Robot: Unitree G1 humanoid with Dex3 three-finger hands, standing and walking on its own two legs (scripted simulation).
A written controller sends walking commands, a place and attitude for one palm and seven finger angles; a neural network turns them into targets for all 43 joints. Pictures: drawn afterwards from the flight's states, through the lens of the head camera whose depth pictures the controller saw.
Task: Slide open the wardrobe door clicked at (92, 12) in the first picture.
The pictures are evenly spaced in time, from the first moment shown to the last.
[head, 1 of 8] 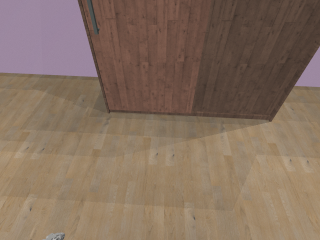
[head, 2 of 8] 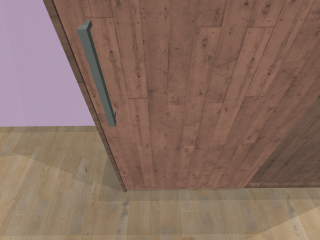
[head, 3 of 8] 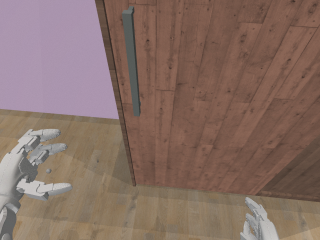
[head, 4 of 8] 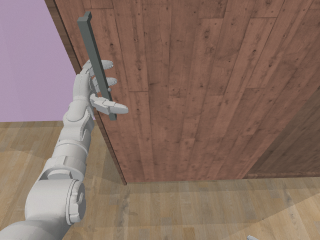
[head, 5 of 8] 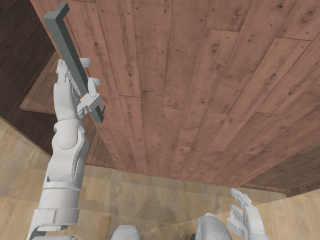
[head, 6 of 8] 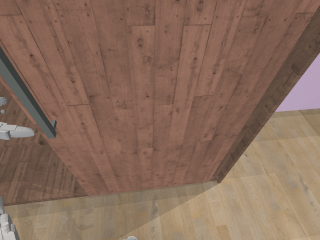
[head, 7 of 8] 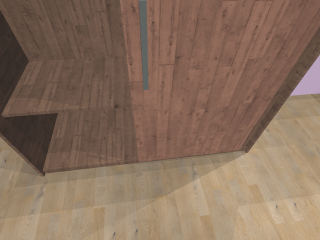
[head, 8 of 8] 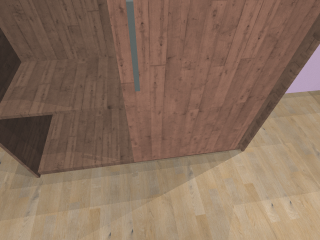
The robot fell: no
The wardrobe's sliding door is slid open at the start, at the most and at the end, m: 0.00 0.63 0.63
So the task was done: yes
